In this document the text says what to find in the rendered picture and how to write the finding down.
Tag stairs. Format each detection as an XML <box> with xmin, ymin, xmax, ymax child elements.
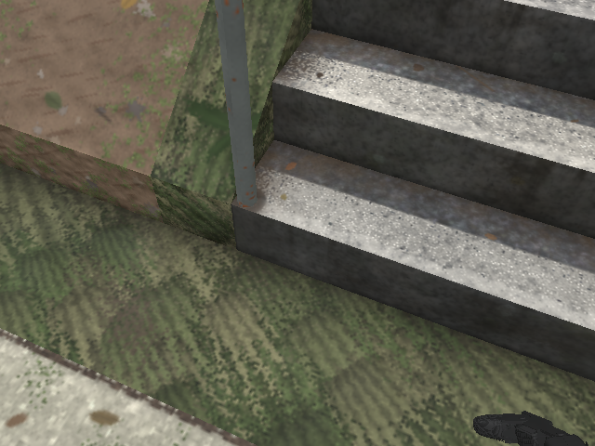
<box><xmin>231</xmin><ymin>0</ymin><xmax>595</xmax><ymax>382</ymax></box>

